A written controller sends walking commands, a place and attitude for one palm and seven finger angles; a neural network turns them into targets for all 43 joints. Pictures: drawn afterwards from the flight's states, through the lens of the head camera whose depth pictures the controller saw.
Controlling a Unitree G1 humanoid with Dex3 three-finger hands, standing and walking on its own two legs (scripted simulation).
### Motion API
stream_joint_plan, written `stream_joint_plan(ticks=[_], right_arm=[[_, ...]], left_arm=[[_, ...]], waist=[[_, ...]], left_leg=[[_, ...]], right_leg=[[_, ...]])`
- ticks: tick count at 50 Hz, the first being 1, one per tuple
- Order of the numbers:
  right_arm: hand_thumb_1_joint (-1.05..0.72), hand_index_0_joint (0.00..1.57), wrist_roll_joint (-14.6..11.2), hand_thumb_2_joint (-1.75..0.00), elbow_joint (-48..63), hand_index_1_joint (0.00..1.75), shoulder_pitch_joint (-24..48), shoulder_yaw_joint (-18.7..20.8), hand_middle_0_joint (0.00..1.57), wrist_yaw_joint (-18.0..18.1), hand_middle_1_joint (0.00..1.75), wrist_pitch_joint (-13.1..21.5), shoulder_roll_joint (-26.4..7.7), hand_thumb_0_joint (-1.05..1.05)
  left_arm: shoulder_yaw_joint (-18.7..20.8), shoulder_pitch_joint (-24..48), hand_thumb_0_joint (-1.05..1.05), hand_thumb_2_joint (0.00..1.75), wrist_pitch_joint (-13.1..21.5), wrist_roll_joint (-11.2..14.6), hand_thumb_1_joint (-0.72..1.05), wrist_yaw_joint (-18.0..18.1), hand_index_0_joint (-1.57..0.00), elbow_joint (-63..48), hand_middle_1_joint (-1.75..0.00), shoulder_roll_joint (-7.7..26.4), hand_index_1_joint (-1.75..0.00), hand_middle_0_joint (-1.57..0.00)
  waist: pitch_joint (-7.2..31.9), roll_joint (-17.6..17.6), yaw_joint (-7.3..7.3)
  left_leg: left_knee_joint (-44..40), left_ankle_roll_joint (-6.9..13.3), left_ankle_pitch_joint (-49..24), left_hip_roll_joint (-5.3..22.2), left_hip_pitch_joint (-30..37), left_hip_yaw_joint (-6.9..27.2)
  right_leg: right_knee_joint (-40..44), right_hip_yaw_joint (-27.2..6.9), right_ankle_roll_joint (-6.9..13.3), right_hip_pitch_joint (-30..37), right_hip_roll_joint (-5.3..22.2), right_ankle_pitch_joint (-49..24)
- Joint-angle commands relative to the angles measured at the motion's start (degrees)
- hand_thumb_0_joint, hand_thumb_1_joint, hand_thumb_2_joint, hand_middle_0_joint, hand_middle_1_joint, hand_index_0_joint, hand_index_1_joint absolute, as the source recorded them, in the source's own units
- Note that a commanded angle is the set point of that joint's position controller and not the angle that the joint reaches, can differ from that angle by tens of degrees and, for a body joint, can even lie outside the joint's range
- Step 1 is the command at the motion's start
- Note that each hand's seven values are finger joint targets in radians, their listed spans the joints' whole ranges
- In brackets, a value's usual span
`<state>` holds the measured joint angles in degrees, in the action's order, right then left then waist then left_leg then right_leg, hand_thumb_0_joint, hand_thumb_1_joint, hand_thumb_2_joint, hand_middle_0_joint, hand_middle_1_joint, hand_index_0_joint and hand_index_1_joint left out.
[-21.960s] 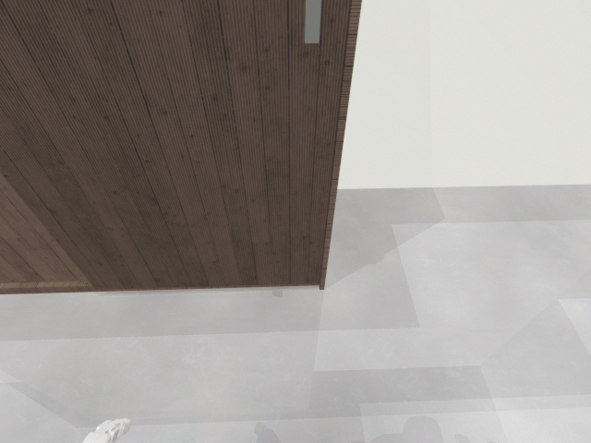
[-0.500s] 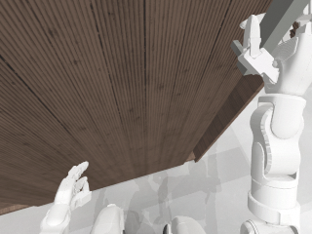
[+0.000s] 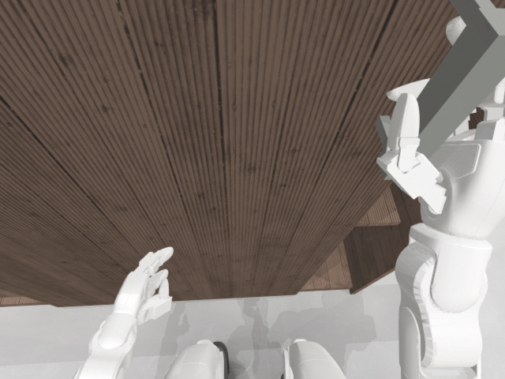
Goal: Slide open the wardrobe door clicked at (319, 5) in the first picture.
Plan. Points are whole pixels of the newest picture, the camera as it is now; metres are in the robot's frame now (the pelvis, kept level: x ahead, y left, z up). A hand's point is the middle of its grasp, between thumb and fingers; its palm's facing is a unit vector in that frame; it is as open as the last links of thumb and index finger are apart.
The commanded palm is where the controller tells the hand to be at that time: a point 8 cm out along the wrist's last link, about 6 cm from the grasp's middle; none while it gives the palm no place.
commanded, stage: step sideways, sliding the door along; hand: right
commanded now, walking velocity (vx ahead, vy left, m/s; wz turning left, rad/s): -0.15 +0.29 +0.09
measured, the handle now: (425, 94) +0.33 -0.13 +0.29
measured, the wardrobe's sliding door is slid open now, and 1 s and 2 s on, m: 0.22 0.28 0.46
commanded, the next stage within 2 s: none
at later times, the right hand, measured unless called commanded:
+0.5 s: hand (361, 150) +0.29 -0.07 +0.26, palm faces +0.24 +0.97 -0.01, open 7.7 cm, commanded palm +0.26 -0.05 +0.25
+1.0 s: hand (319, 145) +0.29 -0.04 +0.27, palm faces +0.36 +0.93 -0.02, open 7.3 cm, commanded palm +0.26 +0.01 +0.24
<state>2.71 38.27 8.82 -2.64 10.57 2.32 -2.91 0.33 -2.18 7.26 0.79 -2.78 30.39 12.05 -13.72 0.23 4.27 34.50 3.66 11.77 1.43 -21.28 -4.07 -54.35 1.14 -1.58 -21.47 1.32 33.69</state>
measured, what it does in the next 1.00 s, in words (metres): steps to the left: right foot, then left foot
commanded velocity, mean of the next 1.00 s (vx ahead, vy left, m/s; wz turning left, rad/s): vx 0.09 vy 0.21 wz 0.00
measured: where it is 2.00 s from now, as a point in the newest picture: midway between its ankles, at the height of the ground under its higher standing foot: outside the picture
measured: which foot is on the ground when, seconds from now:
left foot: down 0.00-0.10, up 0.12-0.38, down 0.40-0.58, up 0.60-1.00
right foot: up 0.00-0.08, down 0.10-0.42, up 0.44-0.56, down 0.58-1.00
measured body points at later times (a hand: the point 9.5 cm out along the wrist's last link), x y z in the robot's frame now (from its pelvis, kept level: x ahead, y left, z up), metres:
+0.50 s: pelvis -0.10 +0.08 +0.00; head -0.02 +0.08 +0.44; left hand +0.09 +0.29 -0.11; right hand +0.27 -0.12 +0.26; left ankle -0.12 +0.20 -0.73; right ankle -0.05 -0.10 -0.71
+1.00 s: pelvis -0.11 +0.19 +0.00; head -0.05 +0.17 +0.45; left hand +0.10 +0.36 -0.09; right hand +0.26 -0.09 +0.27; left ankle -0.09 +0.33 -0.71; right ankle -0.07 -0.02 -0.73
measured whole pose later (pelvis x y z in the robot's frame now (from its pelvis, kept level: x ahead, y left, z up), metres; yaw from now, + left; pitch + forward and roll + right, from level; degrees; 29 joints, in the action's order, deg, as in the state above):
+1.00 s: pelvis -0.11 +0.19 +0.00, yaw +2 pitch -4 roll +3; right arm -4.4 -7.5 40.8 9.4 9.9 -0.9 -16.7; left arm -1.3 -7.4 5.6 2.5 0.8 35.0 8.2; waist -11.0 1.9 10.2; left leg 36.4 -2.4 15.5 2.4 -14.4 -5.7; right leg -29.6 2.2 -7.6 -12.9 14.2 12.0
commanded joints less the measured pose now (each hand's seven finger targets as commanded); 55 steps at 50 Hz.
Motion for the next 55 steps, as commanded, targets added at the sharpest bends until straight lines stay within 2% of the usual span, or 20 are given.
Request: stream_joint_plan(ticks=[1, 3, 5, 7, 12, 18, 20, 21, 24, 27, 28, 29, 30, 31, 38, 46, 49, 51, 52, 55], right_arm=[[-0.90, 0.45, -2.3, -0.90, 17.3, 1.40, 17.3, -8.1, 0.45, -5.9, 1.40, 14.3, -7.9, 0.00], [-0.90, 0.45, -2.8, -0.90, 15.2, 1.40, 19.4, -7.1, 0.45, -5.9, 1.40, 14.5, -9.4, 0.00], [-0.90, 0.45, -4.0, -0.90, 13.0, 1.40, 23.1, -7.5, 0.45, -7.2, 1.40, 13.8, -7.6, 0.00], [-0.90, 0.45, -3.5, -0.90, 4.4, 1.40, 25.5, -2.3, 0.45, -7.1, 1.40, 12.1, -9.9, 0.00], [-0.90, 0.45, -4.7, -0.90, 0.3, 1.40, 33.8, -6.5, 0.45, -7.5, 1.40, 8.8, -4.9, 0.00], [-0.90, 0.45, -6.0, -0.90, -7.1, 1.40, 42.4, -7.6, 0.45, -7.1, 1.40, 7.5, -3.5, 0.00], [-0.90, 0.45, -5.2, -0.90, -8.9, 1.40, 46.4, -9.1, 0.45, -7.1, 1.40, 7.4, -3.4, 0.00], [-0.90, 0.45, -4.8, -0.90, -10.8, 1.40, 46.9, -6.4, 0.45, -6.5, 1.40, 7.3, -7.6, 0.00], [-0.90, 0.45, -4.9, -0.90, -10.6, 1.40, 48.6, -2.9, 0.45, -5.3, 1.40, 7.1, -11.3, 0.00], [-0.90, 0.45, -5.8, -0.90, -10.5, 1.40, 54.4, -6.2, 0.45, -5.7, 1.40, 8.5, -6.2, 0.00], [-0.90, 0.45, -6.7, -0.90, -11.2, 1.40, 56.4, -7.7, 0.45, -6.2, 1.40, 9.5, -4.7, 0.00], [-0.90, 0.45, -7.6, -0.90, -10.3, 1.40, 57.4, -8.7, 0.45, -6.9, 1.40, 10.3, -3.3, 0.00], [-0.90, 0.45, -7.9, -0.90, -13.8, 1.40, 57.0, -8.0, 0.45, -6.8, 1.40, 9.8, -4.2, 0.00], [-0.90, 0.45, -7.8, -0.90, -17.7, 1.40, 57.5, -5.2, 0.45, -7.3, 1.40, 8.7, -6.0, 0.00], [-0.90, 0.45, -5.8, -0.90, -22.7, 1.40, 63.2, -6.7, 0.45, -8.8, 1.40, 5.3, -4.5, 0.00], [-0.90, 0.45, -7.1, -0.90, -26.1, 1.40, 62.1, -6.7, 0.45, -6.8, 1.40, 3.7, -5.2, 0.00], [-0.90, 0.45, -6.4, -0.90, -23.3, 1.40, 60.7, -6.6, 0.45, -6.5, 1.40, 4.6, -7.0, 0.00], [-0.90, 0.45, -4.8, -0.90, -22.4, 1.40, 57.7, -4.3, 0.45, -5.8, 1.40, 4.7, -12.4, 0.00], [-0.90, 0.45, -4.3, -0.90, -23.0, 1.40, 54.8, -3.8, 0.45, -5.3, 1.40, 4.6, -13.6, 0.00], [-0.90, 0.45, -5.4, -0.90, -14.2, 1.40, 53.7, -4.6, 0.45, -5.4, 1.40, 5.9, -11.2, 0.00]], left_arm=[[1.1, 2.8, 0.00, 0.90, 0.6, -0.8, 0.90, -0.1, -0.20, -7.0, -0.30, 0.8, -0.30, -0.20], [1.7, 1.9, 0.00, 0.90, -0.8, -0.7, 0.90, 0.3, -0.20, -7.2, -0.30, 1.1, -0.30, -0.20], [3.5, 4.3, 0.00, 0.90, -0.9, -0.6, 0.90, 0.1, -0.20, -9.8, -0.30, 5.0, -0.30, -0.20], [4.0, 5.1, 0.00, 0.90, -1.7, -0.8, 0.90, 0.1, -0.20, -9.4, -0.30, 4.9, -0.30, -0.20], [3.8, 4.6, 0.00, 0.90, -1.5, 0.1, 0.90, -0.1, -0.20, -7.2, -0.30, 5.5, -0.30, -0.20], [2.9, 2.2, 0.00, 0.90, -0.8, 1.7, 0.90, 0.4, -0.20, -6.3, -0.30, 5.3, -0.30, -0.20], [1.8, 2.1, 0.00, 0.90, 0.3, 3.1, 0.90, 0.8, -0.20, -6.1, -0.30, 3.1, -0.30, -0.20], [1.6, 3.2, 0.00, 0.90, 0.2, 3.0, 0.90, 1.6, -0.20, -5.9, -0.30, 2.0, -0.30, -0.20], [2.2, 3.6, 0.00, 0.90, -0.6, 2.2, 0.90, 3.4, -0.20, -3.4, -0.30, 3.4, -0.30, -0.20], [2.0, 1.4, 0.00, 0.90, -1.6, 1.1, 0.90, 3.8, -0.20, -1.2, -0.30, 3.6, -0.30, -0.20], [3.1, 0.3, 0.00, 0.90, -2.0, 1.3, 0.90, 3.7, -0.20, -1.5, -0.30, 5.3, -0.30, -0.20], [4.7, 0.5, 0.00, 0.90, -2.1, 0.9, 0.90, 3.0, -0.20, -3.0, -0.30, 7.9, -0.30, -0.20], [4.1, 0.3, 0.00, 0.90, -1.9, 1.3, 0.90, 1.6, -0.20, -3.1, -0.30, 7.3, -0.30, -0.20], [5.2, 1.9, 0.00, 0.90, -2.7, 2.3, 0.90, 0.5, -0.20, -3.5, -0.30, 9.3, -0.30, -0.20], [4.5, 1.8, 0.00, 0.90, -2.3, 1.7, 0.90, 2.0, -0.20, -1.7, -0.30, 7.3, -0.30, -0.20], [2.0, -0.5, 0.00, 0.90, 0.5, 2.0, 0.90, 4.3, -0.20, -2.5, -0.30, 5.6, -0.30, -0.20], [1.2, -0.3, 0.00, 0.90, 2.0, 2.5, 0.90, 4.0, -0.20, -2.2, -0.30, 5.0, -0.30, -0.20], [0.6, 1.1, 0.00, 0.90, 2.0, 2.5, 0.90, 4.5, -0.20, -2.1, -0.30, 2.9, -0.30, -0.20], [0.0, 1.9, 0.00, 0.90, 2.2, 2.0, 0.90, 5.3, -0.20, -1.6, -0.30, 2.7, -0.30, -0.20], [1.4, 1.6, 0.00, 0.90, 2.7, 2.7, 0.90, 5.8, -0.20, -1.7, -0.30, 4.2, -0.30, -0.20]], waist=[[34.6, -10.9, -5.25], [37.4, -8.8, -6.55], [36.0, 12.1, -5.46], [31.1, 5.6, -5.51], [25.7, 12.2, -4.47], [28.5, 15.8, -5.38], [30.2, 4.1, -5.10], [29.2, -8.5, -4.92], [31.5, -16.3, -3.01], [32.5, -5.1, -7.37], [34.6, 4.5, -9.53], [36.4, 18.4, -7.44], [39.5, 11.5, -7.21], [36.3, 3.5, -6.55], [28.9, 17.2, -5.90], [29.9, 23.4, -6.20], [32.0, 15.4, -5.41], [32.2, -6.4, -5.33], [30.6, -7.3, -4.46], [31.2, -20.8, -3.43]], left_leg=[[-1.6, 4.4, -54.0, 11.7, 19.1, 10.6], [3.8, 0.9, -41.9, 8.7, 10.6, 5.6], [23.2, -4.4, 13.5, -1.2, -7.9, 2.5], [36.3, -3.0, 19.9, -1.5, -10.3, 9.1], [20.3, -4.7, 11.4, 0.1, -0.9, 4.5], [-2.8, -5.4, 5.2, -3.0, 12.3, -1.6], [-14.7, -3.8, -14.9, 3.1, 15.1, 2.5], [-13.6, 0.1, -33.9, 11.6, 19.5, 11.1], [-3.7, 6.4, -56.5, 16.6, 31.1, 15.2], [8.8, 2.5, -40.1, 9.6, 17.6, 2.9], [22.6, -0.8, -24.4, 5.1, 2.3, -1.5], [32.8, -3.5, 17.9, -0.7, -17.4, 0.8], [40.7, -1.9, 20.2, -0.2, -14.5, 9.2], [42.9, -2.3, 17.0, 0.7, -15.3, 10.9], [38.6, -5.4, 2.8, 2.0, -12.6, 2.0], [7.2, -6.3, 10.2, -2.0, 4.6, -5.9], [-11.0, -5.8, -5.4, -0.3, 13.2, -2.9], [-11.6, -0.9, -44.8, 14.6, 24.5, 12.2], [-9.4, 1.5, -60.9, 19.0, 27.0, 15.8], [-3.6, 2.5, -63.4, 18.2, 33.1, 14.9]], right_leg=[[17.1, 4.1, -0.9, 11.2, -0.5, -13.8], [25.7, 3.7, 0.6, 23.4, 4.5, -29.6], [31.6, -18.8, 12.2, 31.0, 29.3, -72.7], [33.0, -20.5, 16.6, 23.8, 34.0, -64.6], [30.4, 0.4, 8.4, 19.1, 24.1, -52.4], [24.5, 0.4, 5.7, 17.8, 19.0, -42.4], [14.0, 3.1, 2.2, 16.2, 10.6, -33.1], [6.7, 3.5, 0.7, 4.2, 5.4, -12.8], [-4.1, 1.3, 0.8, -8.1, 1.9, 2.4], [26.0, 5.5, 1.3, 13.1, 3.4, -19.6], [34.2, 0.5, 3.0, 31.5, 9.2, -40.4], [30.2, -21.2, 8.5, 45.6, 26.2, -71.0], [27.5, -27.7, 11.9, 43.8, 30.7, -70.8], [28.6, -21.5, 14.2, 37.2, 31.7, -60.4], [34.4, 0.5, 7.6, 24.3, 19.7, -33.6], [31.5, 5.9, 6.2, 23.0, 16.2, -37.0], [21.6, 4.7, 3.5, 24.0, 13.0, -40.5], [9.4, 5.7, -0.2, 7.5, 5.0, -17.5], [4.9, 3.5, -0.9, 0.0, 0.8, -3.3], [-3.1, -1.6, 0.8, -6.8, 0.0, -0.8]])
